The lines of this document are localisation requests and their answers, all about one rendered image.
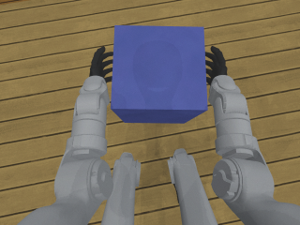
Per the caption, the robot right hand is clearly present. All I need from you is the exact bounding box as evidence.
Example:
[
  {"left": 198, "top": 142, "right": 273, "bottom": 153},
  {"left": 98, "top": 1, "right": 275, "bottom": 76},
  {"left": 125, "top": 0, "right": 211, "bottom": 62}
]
[{"left": 205, "top": 46, "right": 228, "bottom": 86}]

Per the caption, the robot right forearm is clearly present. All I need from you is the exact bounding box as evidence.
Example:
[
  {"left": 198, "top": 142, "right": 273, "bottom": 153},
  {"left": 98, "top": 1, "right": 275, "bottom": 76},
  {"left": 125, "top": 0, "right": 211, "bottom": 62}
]
[{"left": 208, "top": 75, "right": 275, "bottom": 184}]

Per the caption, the robot shin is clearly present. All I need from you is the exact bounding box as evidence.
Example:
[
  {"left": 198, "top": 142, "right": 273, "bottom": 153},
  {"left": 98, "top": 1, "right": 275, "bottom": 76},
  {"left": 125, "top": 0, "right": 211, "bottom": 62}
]
[
  {"left": 112, "top": 152, "right": 134, "bottom": 174},
  {"left": 172, "top": 148, "right": 197, "bottom": 190}
]

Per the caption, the carton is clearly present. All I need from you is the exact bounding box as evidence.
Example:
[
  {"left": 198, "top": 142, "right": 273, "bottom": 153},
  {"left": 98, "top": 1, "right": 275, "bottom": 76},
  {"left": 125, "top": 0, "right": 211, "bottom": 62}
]
[{"left": 111, "top": 25, "right": 208, "bottom": 124}]

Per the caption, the left robot upper arm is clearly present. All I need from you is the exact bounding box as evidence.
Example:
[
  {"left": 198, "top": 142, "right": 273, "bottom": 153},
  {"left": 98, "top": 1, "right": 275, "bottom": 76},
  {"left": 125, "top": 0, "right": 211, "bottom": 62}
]
[{"left": 17, "top": 157, "right": 114, "bottom": 225}]

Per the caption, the robot left forearm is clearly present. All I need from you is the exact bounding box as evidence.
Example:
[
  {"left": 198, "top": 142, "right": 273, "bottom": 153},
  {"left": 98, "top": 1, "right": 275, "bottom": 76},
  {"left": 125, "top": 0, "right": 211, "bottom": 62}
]
[{"left": 53, "top": 75, "right": 110, "bottom": 195}]

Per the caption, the robot left shin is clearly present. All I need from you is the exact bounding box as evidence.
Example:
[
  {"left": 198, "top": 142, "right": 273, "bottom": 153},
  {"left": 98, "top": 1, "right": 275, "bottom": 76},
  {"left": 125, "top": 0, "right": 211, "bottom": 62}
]
[{"left": 112, "top": 152, "right": 134, "bottom": 174}]

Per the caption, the robot left hand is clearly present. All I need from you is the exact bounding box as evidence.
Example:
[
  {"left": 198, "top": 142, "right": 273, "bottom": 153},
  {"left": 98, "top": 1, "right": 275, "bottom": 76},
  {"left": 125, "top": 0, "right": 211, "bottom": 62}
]
[{"left": 89, "top": 46, "right": 113, "bottom": 83}]

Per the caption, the right robot upper arm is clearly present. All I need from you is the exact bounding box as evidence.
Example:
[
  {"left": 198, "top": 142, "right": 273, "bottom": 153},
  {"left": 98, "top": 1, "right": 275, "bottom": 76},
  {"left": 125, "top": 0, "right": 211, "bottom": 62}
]
[{"left": 211, "top": 157, "right": 300, "bottom": 225}]

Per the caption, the robot right shin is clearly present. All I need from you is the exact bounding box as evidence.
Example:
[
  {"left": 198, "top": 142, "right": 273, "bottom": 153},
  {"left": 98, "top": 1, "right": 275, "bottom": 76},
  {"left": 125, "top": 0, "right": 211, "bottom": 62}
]
[{"left": 172, "top": 148, "right": 197, "bottom": 190}]

